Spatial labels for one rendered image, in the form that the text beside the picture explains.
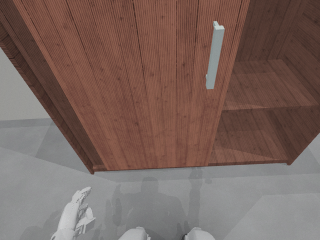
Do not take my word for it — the handle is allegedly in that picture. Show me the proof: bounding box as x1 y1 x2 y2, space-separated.
206 21 225 89

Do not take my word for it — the wardrobe door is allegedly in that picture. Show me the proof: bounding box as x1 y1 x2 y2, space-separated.
0 0 104 165
13 0 250 171

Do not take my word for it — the robot right shin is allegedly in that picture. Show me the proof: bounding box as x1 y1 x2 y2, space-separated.
189 227 202 233

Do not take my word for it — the left robot forearm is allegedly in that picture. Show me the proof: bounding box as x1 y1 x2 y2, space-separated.
50 229 77 240

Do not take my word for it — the robot left thigh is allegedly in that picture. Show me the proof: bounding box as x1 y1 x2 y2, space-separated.
118 228 151 240

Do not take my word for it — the left robot hand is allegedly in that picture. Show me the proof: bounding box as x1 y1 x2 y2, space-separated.
57 186 96 237

